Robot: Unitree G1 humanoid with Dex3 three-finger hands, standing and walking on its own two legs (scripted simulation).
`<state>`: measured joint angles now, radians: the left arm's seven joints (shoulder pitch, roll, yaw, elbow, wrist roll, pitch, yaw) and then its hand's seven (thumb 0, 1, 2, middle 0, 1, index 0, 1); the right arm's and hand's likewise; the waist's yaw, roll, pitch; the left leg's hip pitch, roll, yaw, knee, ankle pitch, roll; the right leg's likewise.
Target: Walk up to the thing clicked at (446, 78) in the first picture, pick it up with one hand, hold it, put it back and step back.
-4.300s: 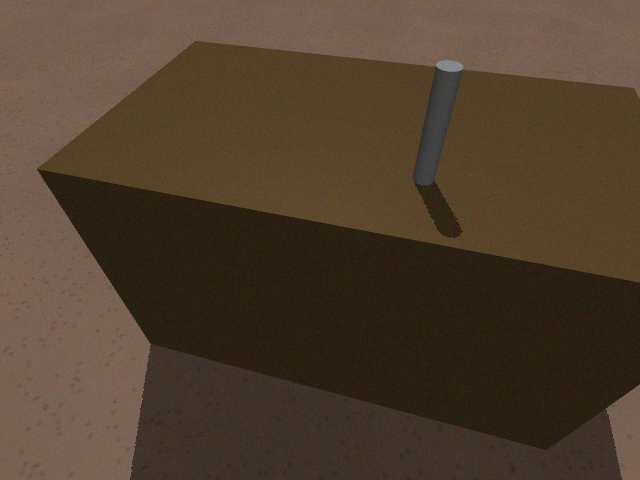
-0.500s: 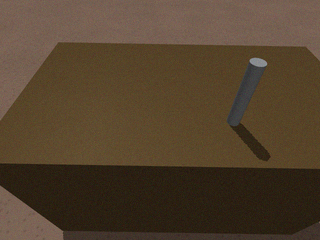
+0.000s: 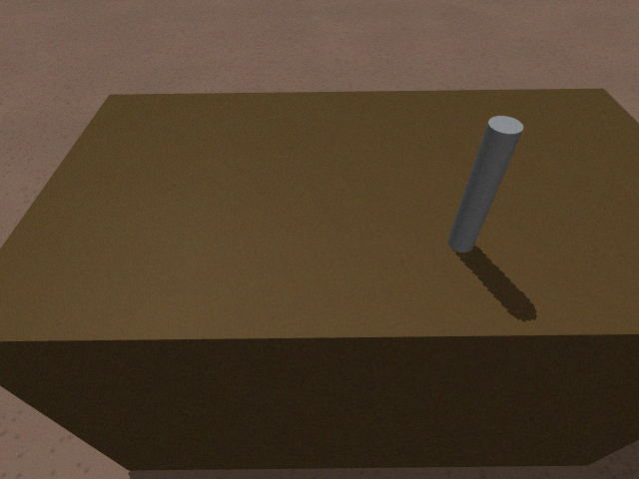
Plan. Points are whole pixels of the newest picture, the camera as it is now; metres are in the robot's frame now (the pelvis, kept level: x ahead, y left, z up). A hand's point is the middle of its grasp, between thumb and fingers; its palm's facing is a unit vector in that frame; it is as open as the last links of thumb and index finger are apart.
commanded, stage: stand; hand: right
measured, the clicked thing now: (479, 192) +0.51 -0.22 +0.08
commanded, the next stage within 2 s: rise first in 1.68 s
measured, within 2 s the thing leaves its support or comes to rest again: neither
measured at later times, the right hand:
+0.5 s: hand out of the picture +0.07 -0.25 -0.16, palm faces -0.03 +0.94 -0.34, open 7.4 cm
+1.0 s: hand out of the picture +0.07 -0.26 -0.16, palm faces -0.03 +0.94 -0.34, open 7.4 cm
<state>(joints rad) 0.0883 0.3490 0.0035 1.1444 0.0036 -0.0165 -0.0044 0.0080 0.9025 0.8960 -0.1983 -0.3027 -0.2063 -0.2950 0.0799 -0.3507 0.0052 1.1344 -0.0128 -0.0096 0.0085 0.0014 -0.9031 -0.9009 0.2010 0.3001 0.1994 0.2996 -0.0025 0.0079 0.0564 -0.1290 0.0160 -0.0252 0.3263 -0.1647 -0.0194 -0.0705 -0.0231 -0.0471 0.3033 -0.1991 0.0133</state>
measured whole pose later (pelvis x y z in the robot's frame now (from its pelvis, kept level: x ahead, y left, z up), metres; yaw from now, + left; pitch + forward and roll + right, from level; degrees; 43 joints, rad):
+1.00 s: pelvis +0.00 +0.00 +0.00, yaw +0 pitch -2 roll +0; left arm 0.12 0.35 0.00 1.13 0.01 -0.01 -0.01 0.01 0.90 0.90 -0.20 -0.30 -0.21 -0.30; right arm 0.11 -0.35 0.01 1.13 -0.01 -0.01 0.01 0.00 -0.90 -0.90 0.20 0.30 0.20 0.30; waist 0.00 0.00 0.05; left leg -0.13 0.02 -0.02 0.32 -0.17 -0.02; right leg -0.07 -0.02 -0.04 0.30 -0.20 0.01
